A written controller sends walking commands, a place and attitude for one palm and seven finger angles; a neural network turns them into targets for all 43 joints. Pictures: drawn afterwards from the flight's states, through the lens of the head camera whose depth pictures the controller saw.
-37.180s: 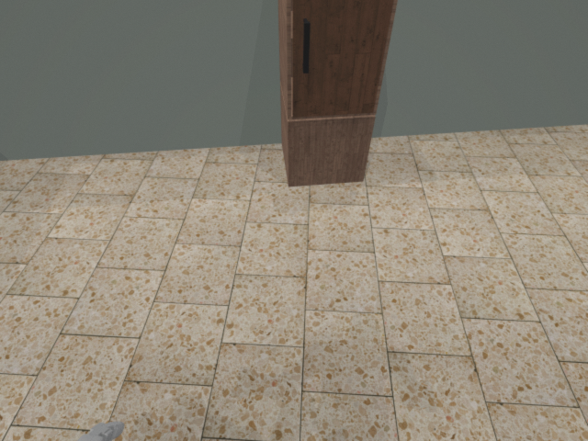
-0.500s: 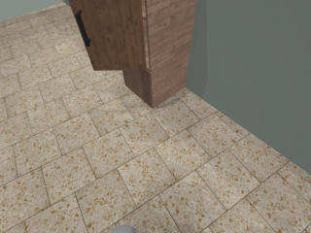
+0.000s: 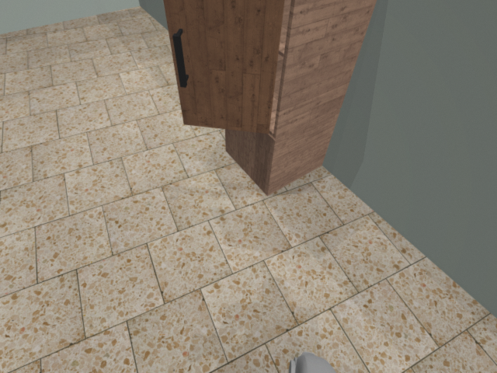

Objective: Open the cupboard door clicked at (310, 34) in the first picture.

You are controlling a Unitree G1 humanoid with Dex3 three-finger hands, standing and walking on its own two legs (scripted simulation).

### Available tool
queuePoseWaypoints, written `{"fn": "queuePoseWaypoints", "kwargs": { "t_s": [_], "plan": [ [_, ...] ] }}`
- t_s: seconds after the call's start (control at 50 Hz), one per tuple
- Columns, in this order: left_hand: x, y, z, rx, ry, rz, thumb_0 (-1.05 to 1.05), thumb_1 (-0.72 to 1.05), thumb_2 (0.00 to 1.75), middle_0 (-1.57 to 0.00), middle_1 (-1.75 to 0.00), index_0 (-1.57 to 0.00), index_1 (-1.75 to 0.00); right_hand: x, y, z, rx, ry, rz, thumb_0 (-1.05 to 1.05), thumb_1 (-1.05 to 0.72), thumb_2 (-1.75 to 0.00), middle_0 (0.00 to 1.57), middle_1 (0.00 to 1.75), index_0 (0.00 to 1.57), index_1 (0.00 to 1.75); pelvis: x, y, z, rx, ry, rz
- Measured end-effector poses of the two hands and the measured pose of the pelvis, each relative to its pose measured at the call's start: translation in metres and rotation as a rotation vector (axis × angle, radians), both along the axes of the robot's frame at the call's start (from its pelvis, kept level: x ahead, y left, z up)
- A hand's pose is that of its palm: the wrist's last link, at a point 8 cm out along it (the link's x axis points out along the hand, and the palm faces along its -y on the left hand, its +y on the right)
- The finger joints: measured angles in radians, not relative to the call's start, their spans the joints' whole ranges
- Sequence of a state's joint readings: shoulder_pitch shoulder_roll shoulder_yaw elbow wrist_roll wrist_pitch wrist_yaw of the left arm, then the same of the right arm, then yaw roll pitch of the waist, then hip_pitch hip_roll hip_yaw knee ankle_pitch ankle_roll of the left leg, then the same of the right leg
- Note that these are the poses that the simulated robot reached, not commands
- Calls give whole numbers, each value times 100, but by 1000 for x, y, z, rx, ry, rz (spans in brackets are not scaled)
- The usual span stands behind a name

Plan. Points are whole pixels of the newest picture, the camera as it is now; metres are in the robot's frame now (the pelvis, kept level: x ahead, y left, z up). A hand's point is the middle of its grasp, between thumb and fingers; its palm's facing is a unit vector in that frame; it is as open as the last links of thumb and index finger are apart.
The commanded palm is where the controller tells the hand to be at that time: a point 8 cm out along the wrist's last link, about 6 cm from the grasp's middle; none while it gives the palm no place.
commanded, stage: take the last steps up to it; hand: left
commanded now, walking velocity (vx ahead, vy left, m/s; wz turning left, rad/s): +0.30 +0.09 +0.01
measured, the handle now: (182, 59) +1.03 +0.28 -0.05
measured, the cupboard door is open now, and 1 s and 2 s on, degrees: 48 48 48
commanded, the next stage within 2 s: come to a stop and stand still in 1.06 s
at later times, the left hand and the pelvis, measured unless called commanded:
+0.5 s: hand (161, 351) +0.18 +0.17 -0.16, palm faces +0.11 -0.96 -0.24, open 7.1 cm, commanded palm none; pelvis +0.17 -0.02 +0.00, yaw +3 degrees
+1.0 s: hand (151, 247) +0.39 +0.25 -0.17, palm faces +0.04 -0.98 -0.21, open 7.3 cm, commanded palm none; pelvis +0.34 +0.06 +0.00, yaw +0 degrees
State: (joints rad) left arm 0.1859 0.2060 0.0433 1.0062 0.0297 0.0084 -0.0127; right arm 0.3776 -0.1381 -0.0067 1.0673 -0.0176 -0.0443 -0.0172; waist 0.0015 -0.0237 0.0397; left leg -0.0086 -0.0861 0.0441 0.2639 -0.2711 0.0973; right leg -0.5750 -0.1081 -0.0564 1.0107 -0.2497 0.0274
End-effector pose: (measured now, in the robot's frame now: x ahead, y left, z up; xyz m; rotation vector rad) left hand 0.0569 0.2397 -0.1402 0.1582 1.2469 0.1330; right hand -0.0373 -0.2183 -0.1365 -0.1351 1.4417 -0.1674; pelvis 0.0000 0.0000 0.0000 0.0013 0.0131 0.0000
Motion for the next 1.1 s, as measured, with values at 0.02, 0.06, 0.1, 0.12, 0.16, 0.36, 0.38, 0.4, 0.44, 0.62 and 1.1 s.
{"fn": "queuePoseWaypoints", "kwargs": {
  "t_s": [0.02,0.06,0.1,0.12,0.16,0.36,0.38,0.4,0.44,0.62,1.1],
  "plan": [
    [14,-3,0,0,-11,-13,1,91,90,-20,-30,-20,-30,-5,2,-1,6,24,-15,1,-91,-90,20,29,20,30,6,-1,-1,2,0,-1],
    [43,-10,1,-2,-35,-41,1,91,90,-19,-30,-20,-30,-14,4,-3,17,72,-44,1,-91,-90,20,29,20,30,20,-3,-3,8,0,-4],
    [75,-19,1,-3,-62,-73,1,91,90,-19,-30,-20,-30,-22,5,-6,29,120,-72,1,-91,-90,20,29,20,30,34,-7,-6,14,0,-7],
    [91,-25,1,-4,-77,-89,1,91,90,-19,-30,-20,-30,-24,5,-8,35,144,-85,1,-91,-90,20,29,20,30,42,-9,-9,17,0,-9],
    [124,-37,0,-5,-115,-116,1,91,90,-19,-30,-20,-30,-27,5,-12,49,194,-106,1,-91,-90,20,29,20,30,58,-15,-14,21,-1,-11],
    [148,-50,10,17,-141,36,-1,93,90,-20,-30,-21,-30,98,-32,-16,46,109,-42,1,-91,-90,20,29,19,30,122,-33,-4,18,-26,37],
    [145,-44,13,35,-128,56,-2,95,90,-20,-30,-21,-30,120,-34,-14,44,71,-25,1,-91,-90,20,29,19,30,128,-34,-2,18,-22,40],
    [141,-38,14,47,-107,63,-3,96,90,-20,-30,-21,-30,141,-36,-13,41,33,-10,1,-91,-90,20,29,19,30,135,-34,0,19,-18,43],
    [131,-29,15,58,-52,76,-3,97,90,-20,-30,-20,-30,184,-37,-10,37,-38,16,1,-91,-90,20,29,19,30,148,-32,3,20,-13,44],
    [85,-15,5,-5,214,185,0,93,90,-20,-30,-20,-30,360,0,0,40,-262,162,1,-91,-90,20,29,19,30,216,4,1,12,-3,51],
    [409,51,9,59,-82,-41,1,93,90,-19,-30,-20,-30,377,35,-20,7,7,-32,0,-93,-90,20,29,19,30,380,48,-9,42,-9,-21]
  ]
}}
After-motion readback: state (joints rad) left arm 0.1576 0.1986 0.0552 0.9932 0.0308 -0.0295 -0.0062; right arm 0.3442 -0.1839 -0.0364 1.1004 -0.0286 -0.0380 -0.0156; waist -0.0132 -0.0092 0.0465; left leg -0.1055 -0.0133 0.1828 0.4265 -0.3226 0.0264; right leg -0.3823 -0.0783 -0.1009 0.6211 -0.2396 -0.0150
